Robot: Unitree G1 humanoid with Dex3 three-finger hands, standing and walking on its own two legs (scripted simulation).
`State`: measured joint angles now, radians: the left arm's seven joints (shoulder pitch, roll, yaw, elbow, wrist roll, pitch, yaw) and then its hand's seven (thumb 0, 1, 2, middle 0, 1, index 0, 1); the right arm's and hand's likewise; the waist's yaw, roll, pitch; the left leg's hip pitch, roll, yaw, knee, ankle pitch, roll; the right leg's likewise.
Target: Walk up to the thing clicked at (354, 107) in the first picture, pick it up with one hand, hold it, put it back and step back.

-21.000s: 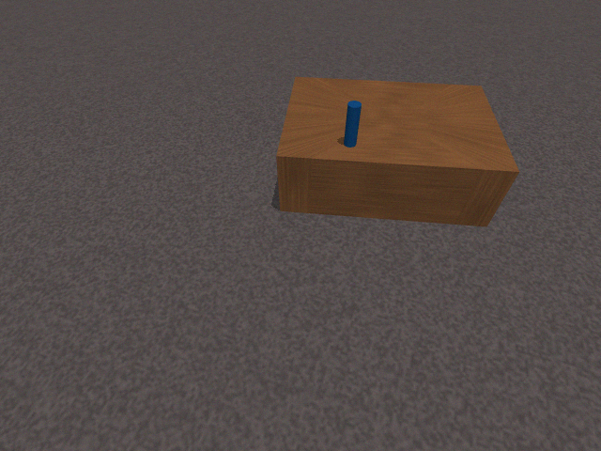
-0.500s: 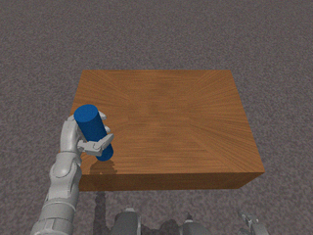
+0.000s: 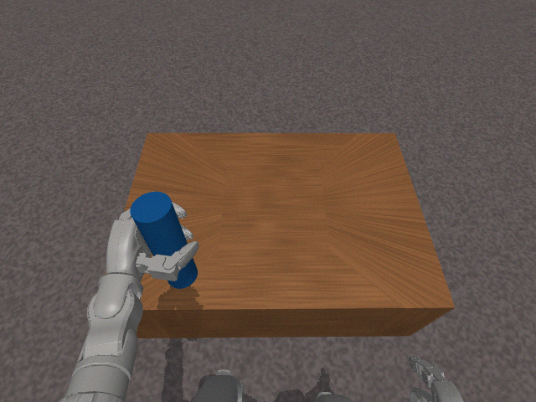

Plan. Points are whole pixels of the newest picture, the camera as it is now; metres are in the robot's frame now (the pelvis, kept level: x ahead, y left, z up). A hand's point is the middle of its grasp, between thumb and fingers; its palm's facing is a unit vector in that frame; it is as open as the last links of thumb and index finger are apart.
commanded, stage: hold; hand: left
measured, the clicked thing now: (169, 245) +0.33 +0.17 +0.03
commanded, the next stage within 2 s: none
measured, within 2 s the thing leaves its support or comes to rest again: neither
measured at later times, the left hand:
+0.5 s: hand (161, 247) +0.32 +0.17 +0.05, palm faces +0.04 -1.00 +0.01, open 7.9 cm
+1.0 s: hand (165, 249) +0.31 +0.16 +0.06, palm faces +0.02 -1.00 +0.01, open 7.9 cm
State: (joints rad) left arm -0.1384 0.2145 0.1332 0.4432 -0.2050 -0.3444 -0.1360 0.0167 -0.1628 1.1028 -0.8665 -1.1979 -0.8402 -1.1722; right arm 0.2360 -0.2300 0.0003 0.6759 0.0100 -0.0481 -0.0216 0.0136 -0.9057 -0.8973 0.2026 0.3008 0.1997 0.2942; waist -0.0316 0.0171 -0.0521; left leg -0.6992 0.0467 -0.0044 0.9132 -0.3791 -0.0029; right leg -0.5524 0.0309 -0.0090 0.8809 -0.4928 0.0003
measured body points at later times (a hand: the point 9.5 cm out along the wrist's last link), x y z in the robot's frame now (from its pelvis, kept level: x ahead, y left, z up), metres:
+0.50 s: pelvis -0.01 +0.01 +0.01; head +0.04 +0.02 +0.46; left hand +0.31 +0.23 +0.05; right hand +0.12 -0.24 -0.10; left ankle +0.04 +0.12 -0.69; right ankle -0.03 -0.12 -0.69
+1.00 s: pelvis -0.01 +0.00 +0.01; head +0.02 +0.01 +0.46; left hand +0.30 +0.22 +0.06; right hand +0.12 -0.24 -0.09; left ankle +0.04 +0.12 -0.69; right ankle -0.03 -0.12 -0.69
